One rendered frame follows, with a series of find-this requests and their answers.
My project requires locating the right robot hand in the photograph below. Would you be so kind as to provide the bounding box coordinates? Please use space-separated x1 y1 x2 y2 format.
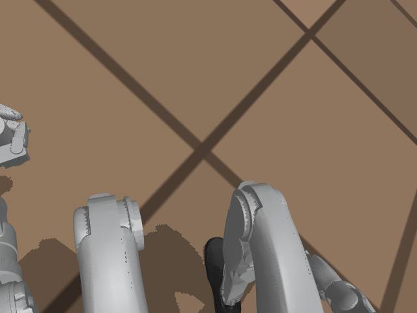
304 249 342 301

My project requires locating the right robot foot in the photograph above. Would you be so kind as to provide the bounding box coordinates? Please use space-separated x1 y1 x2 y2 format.
205 237 241 313

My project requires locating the can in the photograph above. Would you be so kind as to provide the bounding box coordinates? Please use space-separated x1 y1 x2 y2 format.
0 117 28 166

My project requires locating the left robot arm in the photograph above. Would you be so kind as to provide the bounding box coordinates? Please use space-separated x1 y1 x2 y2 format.
0 196 39 313

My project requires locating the right robot arm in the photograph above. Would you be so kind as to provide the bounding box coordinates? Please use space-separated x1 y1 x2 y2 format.
324 280 376 313

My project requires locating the left robot hand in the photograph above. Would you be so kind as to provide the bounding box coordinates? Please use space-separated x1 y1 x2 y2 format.
0 104 31 169

